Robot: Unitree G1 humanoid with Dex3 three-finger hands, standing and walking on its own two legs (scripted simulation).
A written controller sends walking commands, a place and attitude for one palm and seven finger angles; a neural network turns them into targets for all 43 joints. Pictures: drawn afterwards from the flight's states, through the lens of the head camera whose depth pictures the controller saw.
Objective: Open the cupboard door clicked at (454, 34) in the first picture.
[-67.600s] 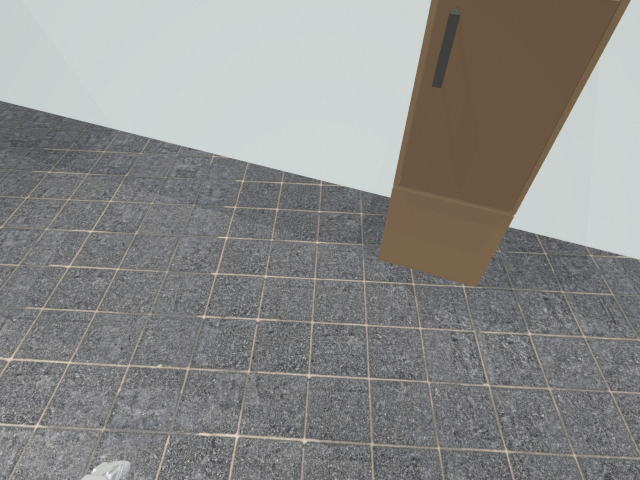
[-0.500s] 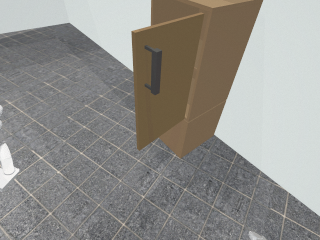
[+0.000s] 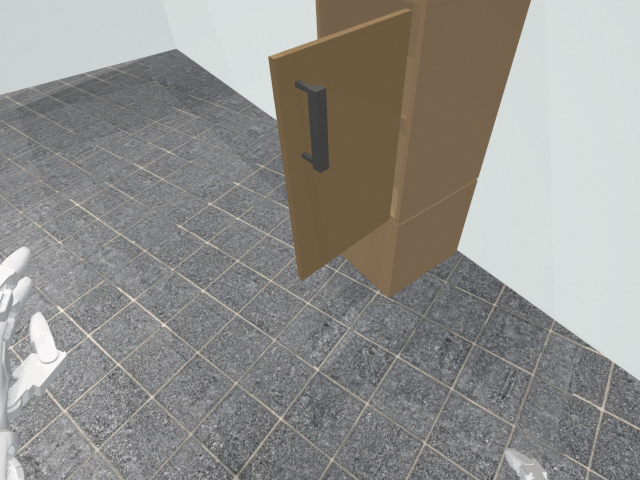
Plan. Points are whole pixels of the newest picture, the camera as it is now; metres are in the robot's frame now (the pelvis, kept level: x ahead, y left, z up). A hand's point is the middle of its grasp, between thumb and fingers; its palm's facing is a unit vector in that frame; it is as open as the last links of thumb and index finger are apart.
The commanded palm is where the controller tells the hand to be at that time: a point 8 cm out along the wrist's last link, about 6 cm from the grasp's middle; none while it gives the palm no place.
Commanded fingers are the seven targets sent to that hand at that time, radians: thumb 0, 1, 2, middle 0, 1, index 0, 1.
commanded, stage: stop stepping back and stand still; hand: left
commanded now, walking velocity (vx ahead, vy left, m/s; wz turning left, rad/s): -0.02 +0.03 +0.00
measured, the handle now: (311, 127) +0.71 +0.07 +0.10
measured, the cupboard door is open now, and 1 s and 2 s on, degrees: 96 96 96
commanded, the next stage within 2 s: let the arm hang, fingers relaxed in 1.08 s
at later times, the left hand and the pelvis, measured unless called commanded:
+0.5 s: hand (43, 343) +0.21 +0.29 +0.14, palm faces +0.35 -0.81 -0.46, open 7.4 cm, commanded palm +0.15 +0.34 +0.17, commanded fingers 0.00 0.90 0.90 -0.20 -0.30 -0.20 -0.30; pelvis +0.01 +0.05 -0.01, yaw -2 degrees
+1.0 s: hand (7, 377) +0.18 +0.31 +0.14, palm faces +0.39 -0.80 -0.45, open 7.4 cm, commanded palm +0.12 +0.35 +0.17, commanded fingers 0.00 0.90 0.90 -0.20 -0.30 -0.20 -0.30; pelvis -0.03 +0.05 -0.01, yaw -1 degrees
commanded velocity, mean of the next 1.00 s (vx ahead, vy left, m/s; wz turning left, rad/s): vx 0.00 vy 0.00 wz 0.00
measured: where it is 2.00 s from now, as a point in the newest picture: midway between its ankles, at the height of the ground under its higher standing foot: outside the picture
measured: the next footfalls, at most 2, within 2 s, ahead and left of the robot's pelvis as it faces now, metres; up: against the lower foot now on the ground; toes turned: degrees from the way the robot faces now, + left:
left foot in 0.14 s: +0.06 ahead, +0.16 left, +0.00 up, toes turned +4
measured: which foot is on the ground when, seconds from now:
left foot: up 0.00-0.12, down 0.14-1.00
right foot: down 0.00-1.00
